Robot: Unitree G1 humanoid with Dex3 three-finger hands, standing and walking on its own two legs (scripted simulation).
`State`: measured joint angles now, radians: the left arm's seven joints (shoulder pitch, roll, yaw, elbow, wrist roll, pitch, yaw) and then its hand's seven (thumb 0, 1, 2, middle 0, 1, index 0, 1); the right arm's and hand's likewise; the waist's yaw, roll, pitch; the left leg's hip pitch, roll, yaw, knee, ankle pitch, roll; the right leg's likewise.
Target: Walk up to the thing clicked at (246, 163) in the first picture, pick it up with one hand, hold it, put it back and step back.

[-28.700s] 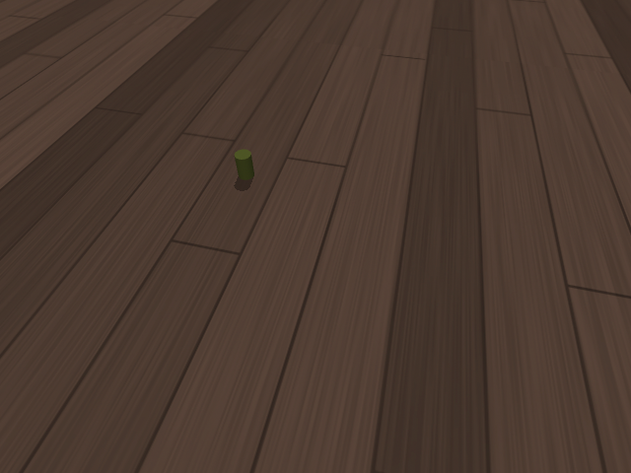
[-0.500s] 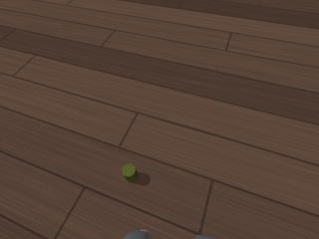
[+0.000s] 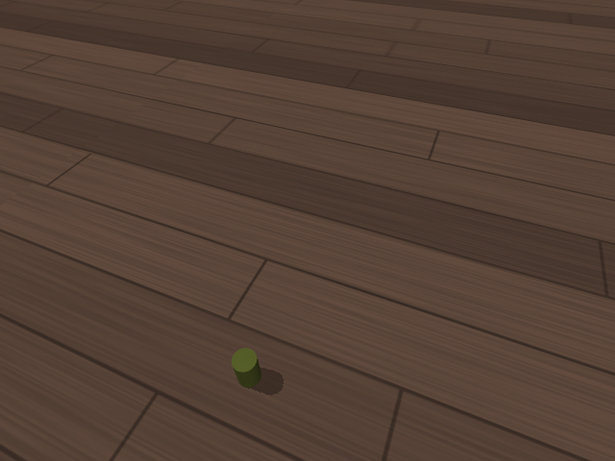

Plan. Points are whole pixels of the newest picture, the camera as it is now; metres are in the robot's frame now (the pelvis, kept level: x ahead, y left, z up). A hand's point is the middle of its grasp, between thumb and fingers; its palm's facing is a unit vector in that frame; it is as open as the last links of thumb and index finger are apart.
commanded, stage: walk up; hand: left
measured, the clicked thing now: (247, 368) +0.55 +0.24 -0.71
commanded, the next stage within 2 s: stand in 0.36 s
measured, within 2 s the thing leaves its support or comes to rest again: neither
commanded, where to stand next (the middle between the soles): +0.17 +0.01 m, yaw -1 degrees
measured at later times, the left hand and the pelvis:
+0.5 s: hand out of the picture +0.12 +0.25 -0.15, palm faces -0.02 -0.95 -0.32, open 7.3 cm; pelvis +0.02 +0.01 +0.01, yaw +0 degrees
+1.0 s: hand out of the picture +0.08 +0.26 -0.15, palm faces -0.03 -0.94 -0.35, open 7.3 cm; pelvis +0.01 +0.00 +0.01, yaw +0 degrees
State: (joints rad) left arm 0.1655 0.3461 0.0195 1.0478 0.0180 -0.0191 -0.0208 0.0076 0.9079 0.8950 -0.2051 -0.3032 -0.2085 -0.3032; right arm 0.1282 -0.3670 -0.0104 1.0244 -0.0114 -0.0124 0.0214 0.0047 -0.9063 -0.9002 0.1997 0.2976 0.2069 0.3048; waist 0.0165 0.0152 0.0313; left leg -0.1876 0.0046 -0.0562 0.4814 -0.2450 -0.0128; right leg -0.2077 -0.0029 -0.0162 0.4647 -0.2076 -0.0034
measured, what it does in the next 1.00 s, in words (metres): stands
